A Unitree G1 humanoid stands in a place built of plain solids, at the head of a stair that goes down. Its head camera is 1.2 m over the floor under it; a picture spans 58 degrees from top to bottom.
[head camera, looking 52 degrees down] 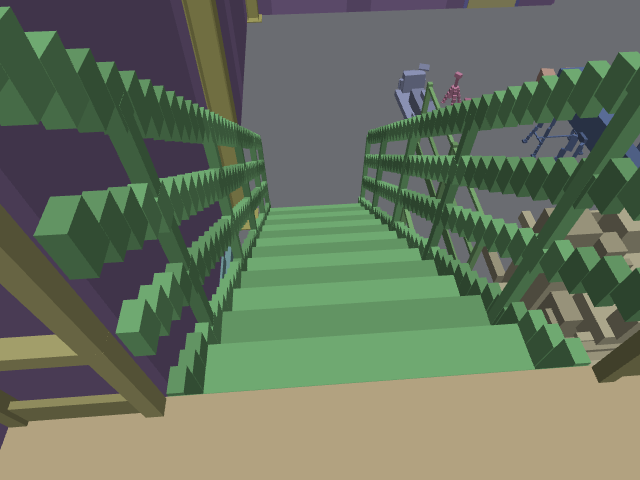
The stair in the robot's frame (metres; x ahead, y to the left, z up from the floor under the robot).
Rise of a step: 0.21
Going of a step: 0.24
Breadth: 1.20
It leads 4 degrees to the left of straight ahead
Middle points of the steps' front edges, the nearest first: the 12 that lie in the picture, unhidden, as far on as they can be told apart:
0.44 -0.18 0.00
0.68 -0.16 -0.21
0.92 -0.14 -0.41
1.16 -0.12 -0.62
1.40 -0.11 -0.83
1.64 -0.09 -1.03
1.89 -0.07 -1.24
2.13 -0.05 -1.45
2.37 -0.03 -1.66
2.61 -0.02 -1.86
2.85 0.00 -2.07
3.09 0.02 -2.28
